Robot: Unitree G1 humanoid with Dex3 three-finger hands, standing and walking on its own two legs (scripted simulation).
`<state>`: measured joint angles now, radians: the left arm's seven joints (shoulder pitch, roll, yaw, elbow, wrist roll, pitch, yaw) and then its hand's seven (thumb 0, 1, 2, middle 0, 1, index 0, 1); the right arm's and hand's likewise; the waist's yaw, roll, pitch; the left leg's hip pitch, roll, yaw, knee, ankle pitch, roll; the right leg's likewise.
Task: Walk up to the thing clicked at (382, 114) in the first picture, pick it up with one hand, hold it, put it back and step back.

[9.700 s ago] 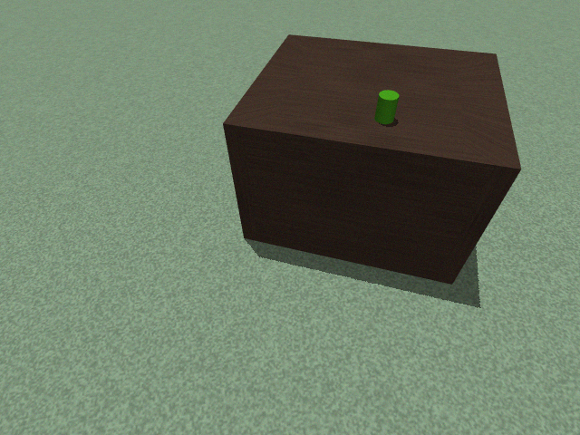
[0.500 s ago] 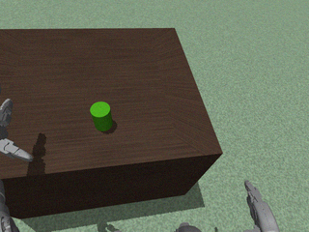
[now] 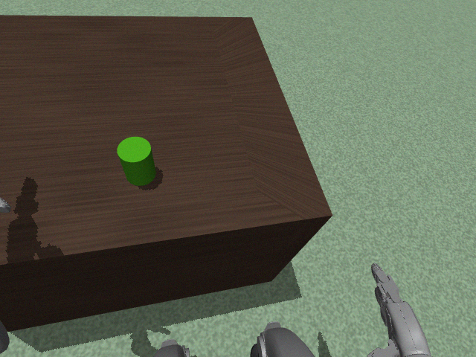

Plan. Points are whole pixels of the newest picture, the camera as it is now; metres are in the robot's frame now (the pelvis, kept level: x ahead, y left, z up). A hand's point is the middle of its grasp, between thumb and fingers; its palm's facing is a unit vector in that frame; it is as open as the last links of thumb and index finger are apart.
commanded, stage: go down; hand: left
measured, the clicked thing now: (137, 162) +0.52 +0.15 -0.06
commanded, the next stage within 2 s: approach in 1.38 s
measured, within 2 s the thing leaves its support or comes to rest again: neither
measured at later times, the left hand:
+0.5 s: hand out of the picture +0.46 +0.35 +0.09, palm faces +0.13 -0.99 +0.02, open 17.6 cm
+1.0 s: hand out of the picture +0.47 +0.35 +0.09, palm faces +0.12 -0.99 +0.02, open 17.6 cm
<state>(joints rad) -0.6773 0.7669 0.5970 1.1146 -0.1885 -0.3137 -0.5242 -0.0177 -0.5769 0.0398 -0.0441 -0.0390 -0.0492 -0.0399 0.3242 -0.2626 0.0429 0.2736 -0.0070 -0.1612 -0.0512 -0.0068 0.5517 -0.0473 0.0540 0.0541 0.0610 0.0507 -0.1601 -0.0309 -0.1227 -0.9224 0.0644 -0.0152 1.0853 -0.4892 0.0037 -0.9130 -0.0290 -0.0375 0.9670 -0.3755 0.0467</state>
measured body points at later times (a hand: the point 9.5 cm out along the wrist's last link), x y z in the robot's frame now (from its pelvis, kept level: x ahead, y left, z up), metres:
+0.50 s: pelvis +0.00 +0.00 -0.01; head +0.12 +0.05 +0.43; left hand +0.44 +0.40 +0.09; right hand +0.16 -0.25 -0.02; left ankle +0.01 +0.11 -0.67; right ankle +0.05 -0.16 -0.67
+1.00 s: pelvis +0.01 +0.00 -0.01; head +0.12 +0.05 +0.42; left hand +0.45 +0.40 +0.09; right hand +0.16 -0.26 -0.02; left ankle +0.01 +0.11 -0.67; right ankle +0.05 -0.16 -0.67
